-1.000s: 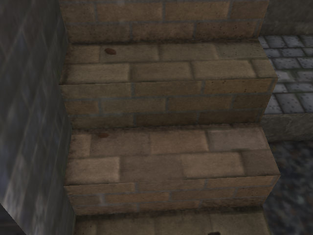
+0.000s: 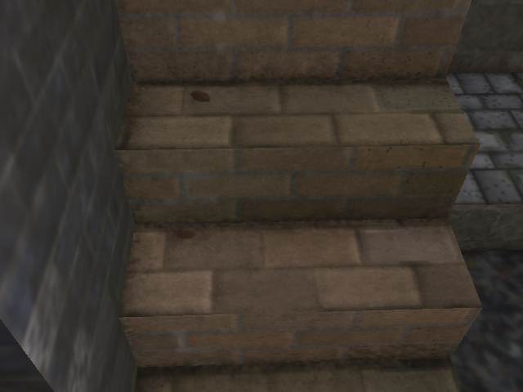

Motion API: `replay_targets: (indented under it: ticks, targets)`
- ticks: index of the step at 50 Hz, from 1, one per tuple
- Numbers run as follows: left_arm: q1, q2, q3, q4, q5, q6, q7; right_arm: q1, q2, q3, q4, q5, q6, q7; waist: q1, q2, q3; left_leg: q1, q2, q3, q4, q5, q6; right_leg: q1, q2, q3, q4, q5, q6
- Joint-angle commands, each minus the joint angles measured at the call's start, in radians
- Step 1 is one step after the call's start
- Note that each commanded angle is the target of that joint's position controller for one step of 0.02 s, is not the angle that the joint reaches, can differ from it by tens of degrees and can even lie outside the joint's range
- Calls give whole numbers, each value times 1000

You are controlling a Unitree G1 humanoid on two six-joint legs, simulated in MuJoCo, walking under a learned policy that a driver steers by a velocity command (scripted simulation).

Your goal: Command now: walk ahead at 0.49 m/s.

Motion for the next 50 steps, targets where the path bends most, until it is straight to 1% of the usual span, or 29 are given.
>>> replay_targets:
  ticks: [1,2,3,6,13,16,17,20,22,23,25,26,28,29,30,31,32,33,34,35,37,38,40,41,42,43,44,46,50]
  targets:
    - [-97,128,23,-59,-1,-16,4,-38,-129,-31,-54,3,-16,-2,2,30,-58,-29,71,-65,-36,186,-21,65,-55,26,15,282,-42]
    - [-97,128,23,-58,-1,-16,4,-37,-130,-32,-53,3,-15,-2,1,29,-61,-27,70,-63,-34,194,-22,66,-55,25,16,289,-42]
    - [-94,118,18,-59,-3,-14,-2,-39,-117,-26,-57,1,-16,4,2,29,-59,-30,73,-56,-28,212,-22,72,-67,26,17,328,-41]
    - [-89,126,20,-57,-2,-11,-5,-36,-128,-27,-56,2,-15,6,1,21,-73,-25,72,-53,-24,226,-24,85,-66,22,21,343,-42]
    - [-89,127,20,-52,-2,-9,-6,-47,-130,-25,-57,0,-12,5,2,17,-64,-35,70,-54,-29,186,-26,82,-65,21,12,323,-42]
    - [-62,136,25,-34,-3,-8,-7,-24,-143,-30,-48,-2,-13,9,-1,10,-63,-25,73,-47,-11,256,-29,84,-66,17,25,368,-45]
    - [-55,147,31,-26,-1,-9,-3,-15,-157,-37,-39,0,-13,5,-2,8,-68,-22,71,-50,-10,257,-29,82,-55,14,27,339,-47]
    - [-42,141,35,-10,2,-4,-1,5,-157,-45,-18,1,-8,0,-1,12,-52,-39,69,-49,-2,207,-26,65,-48,14,25,277,-54]
    - [-39,136,38,1,1,0,0,10,-149,-47,-9,-1,-6,-2,-1,14,-33,-61,69,-49,-1,178,-25,54,-46,15,27,254,-58]
    - [-35,149,42,5,-2,4,-4,11,-139,-45,-6,4,1,-5,-10,18,-25,-59,67,-39,7,170,-27,40,-52,12,30,270,-52]
    - [-29,145,45,10,-1,7,-5,31,-146,-48,6,4,5,-12,-13,21,-32,-66,66,-39,12,159,-25,41,-48,11,37,257,-56]
    - [-14,155,48,19,-8,12,1,31,-147,-47,-6,-9,8,-11,-26,32,-15,-72,60,-34,13,149,-30,31,-42,17,38,262,-66]
    - [-2,152,49,26,-8,19,4,48,-148,-48,2,-5,8,-8,-25,22,-19,-88,64,-38,14,147,-29,48,-42,17,44,266,-70]
    - [-4,164,52,28,-20,20,4,39,-133,-44,1,4,8,-9,-24,29,-37,-87,60,-40,26,146,-31,53,-41,8,53,262,-80]
    - [-3,175,63,32,-32,14,4,42,-133,-46,10,6,10,-17,-20,32,-31,-98,45,-27,26,123,-33,55,-29,5,55,223,-78]
    - [-1,171,63,35,-35,12,3,54,-130,-45,16,5,10,-22,-22,28,-28,-103,46,-28,26,108,-33,52,-28,6,55,210,-80]
    - [-1,168,64,33,-24,12,2,64,-131,-45,14,10,7,-19,-22,34,-21,-106,43,-23,34,98,-30,45,-30,7,61,203,-81]
    - [4,165,65,36,-22,14,1,69,-129,-45,17,9,6,-18,-21,33,-18,-111,44,-24,36,96,-30,43,-28,8,64,199,-83]
    - [10,156,64,29,-13,21,-5,89,-125,-43,29,10,3,-17,-23,27,-13,-120,50,-25,40,130,-15,45,-30,13,73,210,-90]
    - [35,149,65,41,-6,28,-4,93,-127,-45,33,7,3,-12,-19,21,-17,-127,48,-17,45,141,-13,53,-29,13,75,218,-99]
    - [43,155,69,38,-11,37,-4,103,-127,-46,38,8,0,-10,-19,13,-13,-139,49,-16,46,135,-11,57,-28,14,81,214,-103]
    - [45,167,76,32,-11,40,-3,110,-134,-47,44,13,-1,-16,-21,26,-11,-148,47,-9,41,112,-19,59,-29,17,82,199,-97]
    - [39,162,81,23,-11,44,-4,114,-130,-47,49,15,1,-27,-20,16,-5,-158,47,-11,40,89,-22,54,-26,19,88,182,-92]
    - [49,148,77,1,-3,42,-7,129,-128,-45,57,23,9,-33,1,13,19,-178,37,-23,28,63,-21,58,-23,22,74,165,-74]
    - [47,157,78,-2,7,42,-11,129,-116,-43,57,29,10,-39,-4,-2,36,-182,40,-21,22,50,-14,52,-21,29,68,170,-61]
    - [53,156,80,-6,6,42,-12,137,-118,-44,59,27,9,-42,-5,-3,32,-178,40,-20,20,44,-12,55,-21,30,68,174,-58]
    - [62,141,77,-9,0,29,-16,155,-120,-48,62,36,17,-48,-10,17,34,-173,34,-18,17,57,-16,56,-26,29,71,192,-53]
    - [67,148,80,-14,-6,17,-20,159,-117,-49,58,31,24,-54,-12,3,24,-153,37,-20,16,72,-15,53,-26,26,74,196,-51]
    - [74,143,81,-29,-6,12,-21,169,-110,-52,56,28,29,-54,-14,2,17,-140,38,-23,13,69,-13,49,-26,25,75,178,-51]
